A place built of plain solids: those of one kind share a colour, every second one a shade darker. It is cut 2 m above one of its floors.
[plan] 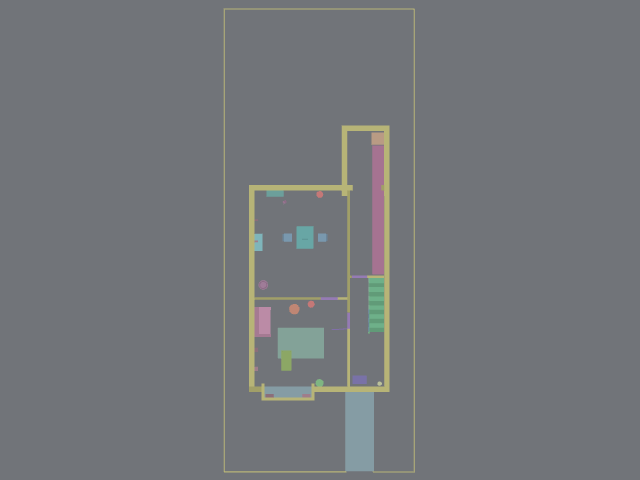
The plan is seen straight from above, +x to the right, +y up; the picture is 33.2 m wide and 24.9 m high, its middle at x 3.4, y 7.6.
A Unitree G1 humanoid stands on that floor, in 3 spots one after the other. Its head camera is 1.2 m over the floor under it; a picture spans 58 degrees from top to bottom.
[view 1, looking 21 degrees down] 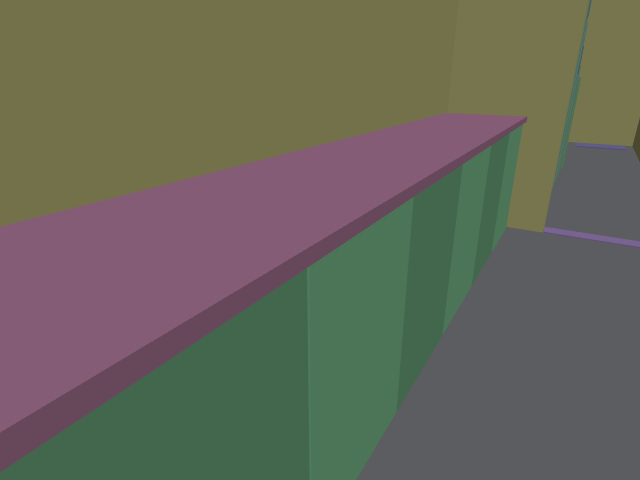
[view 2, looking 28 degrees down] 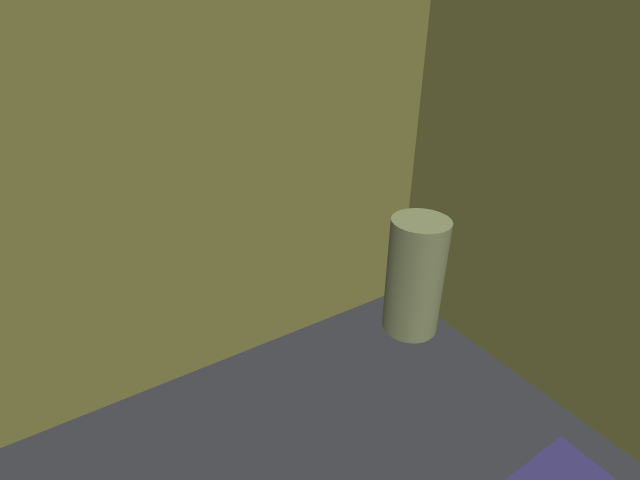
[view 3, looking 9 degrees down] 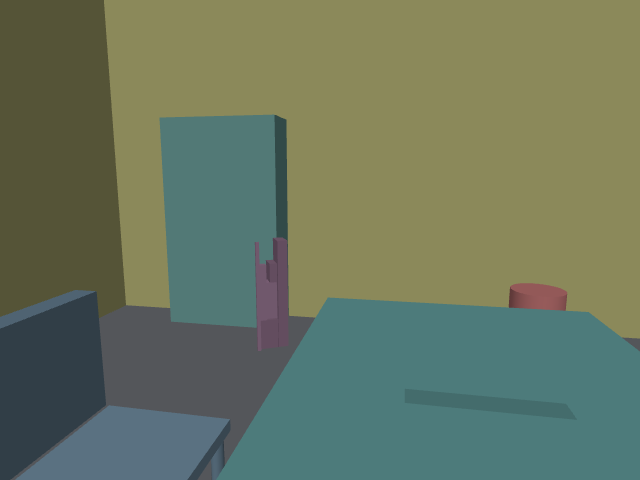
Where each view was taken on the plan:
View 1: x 5.71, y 9.51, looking -59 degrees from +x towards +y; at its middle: worktop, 0.84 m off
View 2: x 5.45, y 1.26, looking -32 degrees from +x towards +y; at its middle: wall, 1.70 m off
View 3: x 2.45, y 6.78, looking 101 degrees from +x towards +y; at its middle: wall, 3.49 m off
